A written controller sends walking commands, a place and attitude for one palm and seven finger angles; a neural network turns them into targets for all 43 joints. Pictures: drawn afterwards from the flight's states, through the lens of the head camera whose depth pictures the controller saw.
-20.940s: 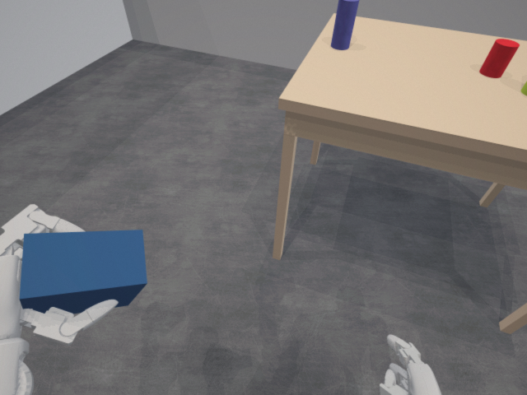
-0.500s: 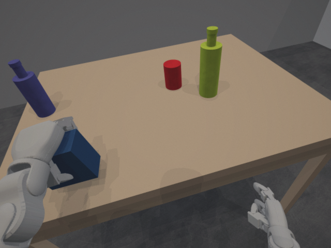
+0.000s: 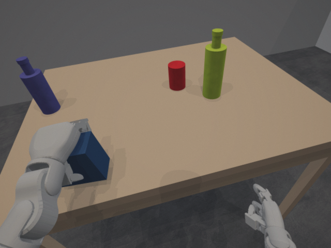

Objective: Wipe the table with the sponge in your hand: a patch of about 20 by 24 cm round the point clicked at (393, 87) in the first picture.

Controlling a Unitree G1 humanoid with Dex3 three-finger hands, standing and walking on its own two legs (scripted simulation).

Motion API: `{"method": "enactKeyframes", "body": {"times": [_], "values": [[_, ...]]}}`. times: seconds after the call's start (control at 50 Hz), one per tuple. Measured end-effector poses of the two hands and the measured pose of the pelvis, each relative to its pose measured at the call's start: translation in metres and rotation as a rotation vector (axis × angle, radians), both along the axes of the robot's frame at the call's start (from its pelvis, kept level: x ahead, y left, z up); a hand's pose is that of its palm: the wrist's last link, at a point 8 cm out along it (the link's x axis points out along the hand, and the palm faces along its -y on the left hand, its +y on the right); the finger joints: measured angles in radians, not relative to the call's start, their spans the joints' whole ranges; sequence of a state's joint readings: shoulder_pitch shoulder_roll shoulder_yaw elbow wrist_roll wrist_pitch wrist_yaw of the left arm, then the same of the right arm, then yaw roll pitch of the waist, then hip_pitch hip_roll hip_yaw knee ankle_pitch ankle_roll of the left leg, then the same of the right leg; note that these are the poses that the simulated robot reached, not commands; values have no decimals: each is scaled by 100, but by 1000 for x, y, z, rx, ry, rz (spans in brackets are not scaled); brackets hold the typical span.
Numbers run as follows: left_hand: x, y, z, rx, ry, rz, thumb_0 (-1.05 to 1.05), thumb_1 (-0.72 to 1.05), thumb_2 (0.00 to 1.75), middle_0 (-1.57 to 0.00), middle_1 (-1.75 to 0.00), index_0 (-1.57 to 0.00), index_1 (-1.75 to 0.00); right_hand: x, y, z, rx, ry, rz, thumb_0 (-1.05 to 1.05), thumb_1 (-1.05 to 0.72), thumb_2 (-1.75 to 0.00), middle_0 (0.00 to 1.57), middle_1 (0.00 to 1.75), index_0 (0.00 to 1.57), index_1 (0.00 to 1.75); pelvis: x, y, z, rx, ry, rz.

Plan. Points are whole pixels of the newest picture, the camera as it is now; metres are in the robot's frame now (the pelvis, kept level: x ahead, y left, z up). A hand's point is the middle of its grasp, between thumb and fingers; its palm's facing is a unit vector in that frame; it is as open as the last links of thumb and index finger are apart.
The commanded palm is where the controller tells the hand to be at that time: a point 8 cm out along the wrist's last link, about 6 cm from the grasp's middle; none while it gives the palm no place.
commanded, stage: move the sponge above the wiping area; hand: left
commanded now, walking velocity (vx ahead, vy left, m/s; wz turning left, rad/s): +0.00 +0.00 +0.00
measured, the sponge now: (78, 164) +0.24 +0.26 +0.10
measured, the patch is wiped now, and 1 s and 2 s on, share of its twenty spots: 0.00 0.00 0.00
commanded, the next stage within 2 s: none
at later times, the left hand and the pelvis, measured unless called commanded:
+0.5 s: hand (63, 148) +0.25 +0.29 +0.15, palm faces +0.06 -0.01 -1.00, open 10.2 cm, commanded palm +0.22 +0.29 +0.24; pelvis +0.01 -0.02 +0.00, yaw +1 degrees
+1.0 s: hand (50, 136) +0.26 +0.32 +0.17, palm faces +0.19 -0.01 -0.98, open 10.2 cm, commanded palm +0.22 +0.30 +0.23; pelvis +0.01 +0.00 +0.00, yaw +1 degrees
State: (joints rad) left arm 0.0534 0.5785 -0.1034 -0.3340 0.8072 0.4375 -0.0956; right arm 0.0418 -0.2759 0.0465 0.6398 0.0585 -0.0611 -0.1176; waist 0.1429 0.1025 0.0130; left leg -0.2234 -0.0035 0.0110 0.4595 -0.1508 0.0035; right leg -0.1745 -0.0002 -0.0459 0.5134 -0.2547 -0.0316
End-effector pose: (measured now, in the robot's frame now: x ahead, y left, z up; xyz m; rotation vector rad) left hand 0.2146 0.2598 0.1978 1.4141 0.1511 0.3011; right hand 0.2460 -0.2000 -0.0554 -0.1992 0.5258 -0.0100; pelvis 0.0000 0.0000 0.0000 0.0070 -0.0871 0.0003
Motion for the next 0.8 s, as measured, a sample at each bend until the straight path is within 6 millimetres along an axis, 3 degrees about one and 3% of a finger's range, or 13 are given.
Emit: {"method": "enactKeyframes", "body": {"times": [0.06,0.14,0.18,0.24,0.36,0.4,0.5,0.62,0.68,0.8], "values": [[5,2,21,86,-72,3,-1,-51,104,-72,-131,-74,-131,0,-2,0,-3,-1,7,2,-90,-90,20,30,14,28,1,-4,0,-1,-11,0],[14,20,53,103,-158,101,-1,-51,104,-72,-131,-74,-131,1,-5,0,29,2,5,2,-90,-90,20,30,15,29,1,-10,1,-2,-12,-4],[16,28,60,86,-159,153,-1,-51,104,-72,-132,-74,-131,1,-6,0,45,3,5,2,-90,-90,20,30,16,29,1,-12,1,-2,-3,-5],[16,33,51,58,-96,196,-1,-51,104,-71,-132,-73,-132,2,-9,-2,67,-1,5,2,-90,-90,20,30,18,30,2,-14,1,-3,12,-5],[11,21,-5,48,141,141,-1,-51,104,-71,-132,-73,-132,3,-14,-4,44,-14,18,2,-90,-90,20,30,22,32,5,-16,-1,-2,23,3],[10,18,-14,63,176,100,-1,-51,104,-71,-132,-73,-132,4,-16,-5,15,-4,27,2,-90,-90,20,30,22,32,6,-17,-2,-3,16,7],[14,19,4,114,61,33,-1,-51,104,-72,-131,-74,-131,6,-16,-5,-19,-1,26,2,-90,-90,20,30,23,33,10,-18,0,-10,-2,13],[31,44,34,101,-60,150,-1,-51,104,-71,-132,-73,-131,6,-15,-5,9,6,3,2,-90,-90,20,30,24,34,12,-15,1,-10,8,10],[36,49,30,76,-19,185,-1,-51,104,-71,-132,-73,-132,6,-15,-4,23,12,-5,2,-90,-90,20,30,24,34,13,-11,2,-8,21,5],[30,30,-9,53,143,81,-1,-51,104,-71,-132,-73,-132,5,-13,-4,23,14,-15,2,-90,-90,20,30,23,34,16,-2,1,-6,32,0]]}}
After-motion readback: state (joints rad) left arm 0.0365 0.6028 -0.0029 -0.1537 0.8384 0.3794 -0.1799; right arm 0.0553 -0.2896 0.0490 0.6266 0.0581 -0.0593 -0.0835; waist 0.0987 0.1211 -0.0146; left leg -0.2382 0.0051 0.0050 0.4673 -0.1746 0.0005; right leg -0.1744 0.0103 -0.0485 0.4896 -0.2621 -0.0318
